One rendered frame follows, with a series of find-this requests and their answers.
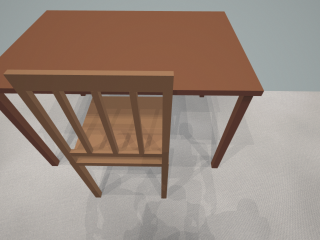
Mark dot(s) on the table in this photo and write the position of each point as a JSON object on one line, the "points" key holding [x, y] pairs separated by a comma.
{"points": [[200, 47]]}

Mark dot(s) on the chair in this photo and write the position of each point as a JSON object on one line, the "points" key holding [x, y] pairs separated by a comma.
{"points": [[128, 131]]}

